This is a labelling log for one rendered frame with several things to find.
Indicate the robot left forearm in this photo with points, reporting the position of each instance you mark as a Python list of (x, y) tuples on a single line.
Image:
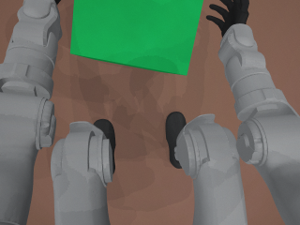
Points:
[(32, 50)]

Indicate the robot left upper arm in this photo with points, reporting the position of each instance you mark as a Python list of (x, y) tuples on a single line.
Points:
[(27, 123)]

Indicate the robot right upper arm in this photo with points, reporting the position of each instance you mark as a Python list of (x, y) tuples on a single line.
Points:
[(272, 145)]

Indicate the robot right hand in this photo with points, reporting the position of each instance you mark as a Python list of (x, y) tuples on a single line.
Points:
[(238, 13)]

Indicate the carton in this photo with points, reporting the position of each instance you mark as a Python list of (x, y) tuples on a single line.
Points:
[(155, 35)]

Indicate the robot left shin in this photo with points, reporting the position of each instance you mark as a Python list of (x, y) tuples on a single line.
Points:
[(57, 152)]

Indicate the robot right forearm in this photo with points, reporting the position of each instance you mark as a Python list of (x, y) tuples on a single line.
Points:
[(245, 69)]

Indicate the robot right foot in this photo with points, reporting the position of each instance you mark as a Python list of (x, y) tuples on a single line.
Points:
[(174, 124)]

